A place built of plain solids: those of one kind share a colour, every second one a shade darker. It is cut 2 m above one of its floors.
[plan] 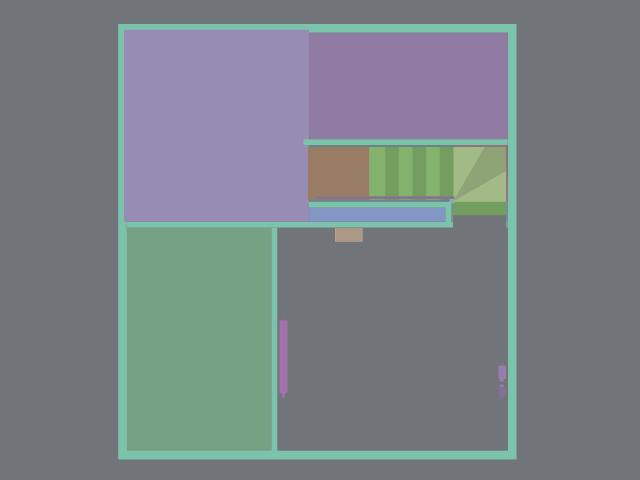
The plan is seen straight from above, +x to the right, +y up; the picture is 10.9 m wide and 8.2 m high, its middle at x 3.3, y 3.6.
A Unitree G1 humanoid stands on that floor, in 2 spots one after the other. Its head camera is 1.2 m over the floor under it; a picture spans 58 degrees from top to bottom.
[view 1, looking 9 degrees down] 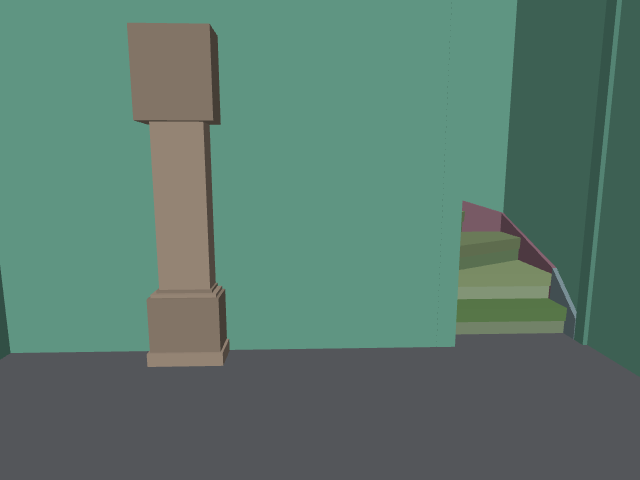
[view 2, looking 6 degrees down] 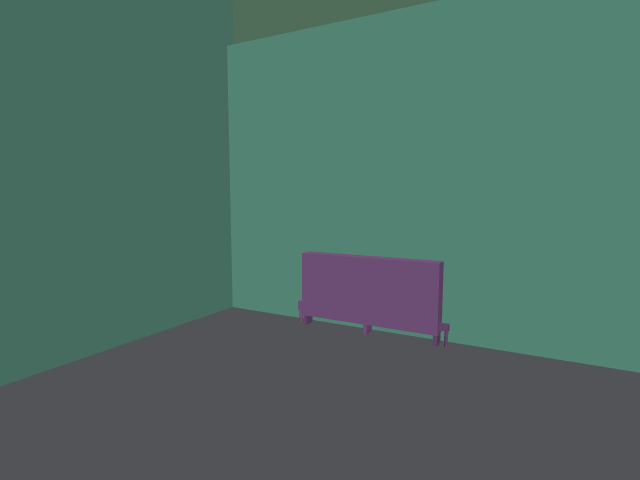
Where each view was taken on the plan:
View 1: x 4.54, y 1.00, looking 88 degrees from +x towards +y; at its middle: wall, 2.85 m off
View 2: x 6.09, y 3.02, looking -151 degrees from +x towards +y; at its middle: wall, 4.04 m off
